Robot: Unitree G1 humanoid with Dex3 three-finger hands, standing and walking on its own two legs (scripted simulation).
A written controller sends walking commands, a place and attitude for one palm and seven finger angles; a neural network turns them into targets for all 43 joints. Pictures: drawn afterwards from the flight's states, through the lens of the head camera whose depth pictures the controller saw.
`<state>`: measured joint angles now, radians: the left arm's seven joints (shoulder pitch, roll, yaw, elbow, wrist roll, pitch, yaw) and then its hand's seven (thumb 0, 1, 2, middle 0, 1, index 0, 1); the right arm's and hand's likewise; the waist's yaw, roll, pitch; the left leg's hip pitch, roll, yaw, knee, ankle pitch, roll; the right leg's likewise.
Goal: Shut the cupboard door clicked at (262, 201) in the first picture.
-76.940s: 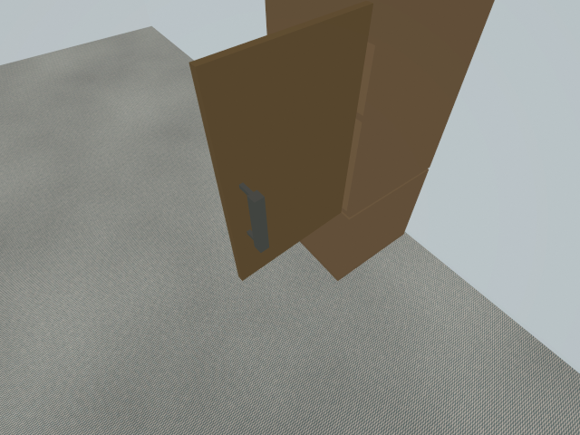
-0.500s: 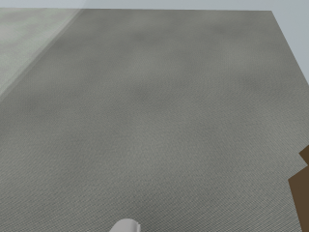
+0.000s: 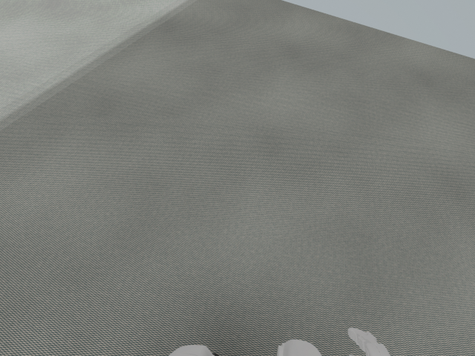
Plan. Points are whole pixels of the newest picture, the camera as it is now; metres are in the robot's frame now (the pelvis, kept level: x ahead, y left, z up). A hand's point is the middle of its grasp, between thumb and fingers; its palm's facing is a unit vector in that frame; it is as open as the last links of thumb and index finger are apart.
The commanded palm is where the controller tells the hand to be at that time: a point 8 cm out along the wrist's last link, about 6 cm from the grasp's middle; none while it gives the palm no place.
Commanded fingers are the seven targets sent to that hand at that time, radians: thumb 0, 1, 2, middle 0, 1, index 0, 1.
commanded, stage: turn to face it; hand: left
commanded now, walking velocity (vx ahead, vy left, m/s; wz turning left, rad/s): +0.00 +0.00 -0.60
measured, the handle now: out of the picture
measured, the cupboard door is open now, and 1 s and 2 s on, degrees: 22 22 22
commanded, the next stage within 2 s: none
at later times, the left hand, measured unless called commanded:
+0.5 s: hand (172, 340) +0.15 +0.13 -0.16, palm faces -0.27 -0.94 -0.22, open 7.4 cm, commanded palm none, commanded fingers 0.00 0.90 0.90 -0.20 -0.30 -0.20 -0.30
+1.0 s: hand (184, 305) +0.22 +0.12 -0.18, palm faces -0.46 -0.86 -0.21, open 7.4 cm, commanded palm none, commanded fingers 0.00 0.90 0.90 -0.20 -0.30 -0.20 -0.30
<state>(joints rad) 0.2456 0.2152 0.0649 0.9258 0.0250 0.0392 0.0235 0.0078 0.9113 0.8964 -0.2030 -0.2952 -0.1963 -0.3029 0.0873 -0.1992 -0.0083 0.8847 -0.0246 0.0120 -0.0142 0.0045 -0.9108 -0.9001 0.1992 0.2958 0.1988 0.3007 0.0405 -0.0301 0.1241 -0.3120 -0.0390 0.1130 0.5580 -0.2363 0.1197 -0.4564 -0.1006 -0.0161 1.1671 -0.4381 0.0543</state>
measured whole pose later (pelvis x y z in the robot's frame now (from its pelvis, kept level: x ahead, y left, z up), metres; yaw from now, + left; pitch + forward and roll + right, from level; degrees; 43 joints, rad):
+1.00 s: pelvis +0.07 -0.02 +0.00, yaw -33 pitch +1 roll -1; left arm 0.23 0.23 0.09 0.91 0.02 0.06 0.00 0.01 0.91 0.90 -0.21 -0.30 -0.20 -0.30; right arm 0.10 -0.19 -0.03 0.86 -0.01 0.00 -0.02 0.01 -0.91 -0.90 0.20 0.30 0.20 0.30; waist 0.04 -0.04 0.08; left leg -0.35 0.03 0.05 0.61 -0.25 -0.02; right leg -0.29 0.06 0.14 0.72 -0.46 0.01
